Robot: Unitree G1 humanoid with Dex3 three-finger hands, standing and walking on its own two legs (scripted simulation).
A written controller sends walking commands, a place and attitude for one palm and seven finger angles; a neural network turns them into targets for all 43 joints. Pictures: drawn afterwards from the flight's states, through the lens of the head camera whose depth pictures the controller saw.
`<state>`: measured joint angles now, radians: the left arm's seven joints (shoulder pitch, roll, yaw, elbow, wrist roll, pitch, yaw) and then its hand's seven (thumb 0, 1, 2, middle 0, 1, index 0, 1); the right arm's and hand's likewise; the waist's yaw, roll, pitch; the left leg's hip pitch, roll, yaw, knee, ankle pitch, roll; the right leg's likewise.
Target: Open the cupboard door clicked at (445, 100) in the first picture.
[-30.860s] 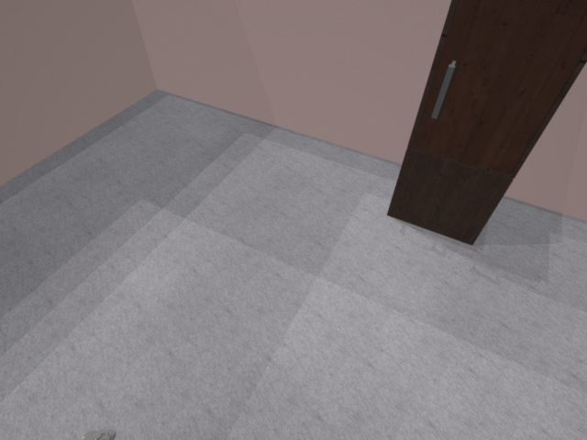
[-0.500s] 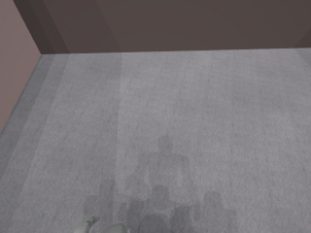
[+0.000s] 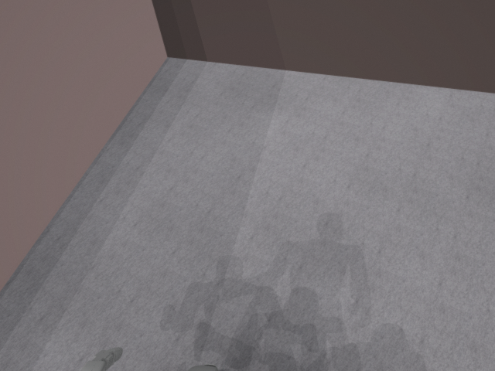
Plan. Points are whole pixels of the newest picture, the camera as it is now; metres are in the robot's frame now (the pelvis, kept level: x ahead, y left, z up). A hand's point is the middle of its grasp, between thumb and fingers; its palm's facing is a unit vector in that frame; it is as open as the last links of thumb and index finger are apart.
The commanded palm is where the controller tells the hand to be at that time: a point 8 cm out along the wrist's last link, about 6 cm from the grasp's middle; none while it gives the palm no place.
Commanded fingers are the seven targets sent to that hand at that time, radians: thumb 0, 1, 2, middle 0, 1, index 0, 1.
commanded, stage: turn to face it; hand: left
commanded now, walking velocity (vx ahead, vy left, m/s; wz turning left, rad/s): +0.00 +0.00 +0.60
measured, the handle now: out of the picture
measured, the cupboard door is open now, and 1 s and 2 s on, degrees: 50 50 50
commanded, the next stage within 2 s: none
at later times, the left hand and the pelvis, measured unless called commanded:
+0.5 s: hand out of the picture -0.05 +0.18 -0.18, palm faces +0.39 -0.88 -0.26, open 7.3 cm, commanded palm none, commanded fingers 0.00 0.90 0.90 -0.20 -0.30 -0.20 -0.30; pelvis +0.01 -0.02 -0.01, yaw +21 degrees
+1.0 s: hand out of the picture +0.02 +0.14 -0.13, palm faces +0.58 -0.77 -0.27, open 7.3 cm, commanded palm none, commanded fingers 0.00 0.90 0.90 -0.20 -0.30 -0.20 -0.30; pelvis +0.06 -0.07 +0.01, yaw +38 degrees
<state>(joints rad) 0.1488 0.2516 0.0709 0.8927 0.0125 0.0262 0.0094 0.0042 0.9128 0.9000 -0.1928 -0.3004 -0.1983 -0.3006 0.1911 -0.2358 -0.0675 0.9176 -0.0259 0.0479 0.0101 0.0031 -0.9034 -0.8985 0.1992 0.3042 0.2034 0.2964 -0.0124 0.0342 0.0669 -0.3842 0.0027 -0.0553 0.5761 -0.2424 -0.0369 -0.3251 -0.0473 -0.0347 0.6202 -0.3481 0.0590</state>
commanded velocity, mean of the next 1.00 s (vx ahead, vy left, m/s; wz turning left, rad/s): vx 0.00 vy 0.00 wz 0.60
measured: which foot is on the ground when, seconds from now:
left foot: down 0.00-0.00, up 0.02-0.44, down 0.46-0.80, up 0.82-1.00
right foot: down 0.00-0.46, up 0.48-0.78, down 0.80-1.00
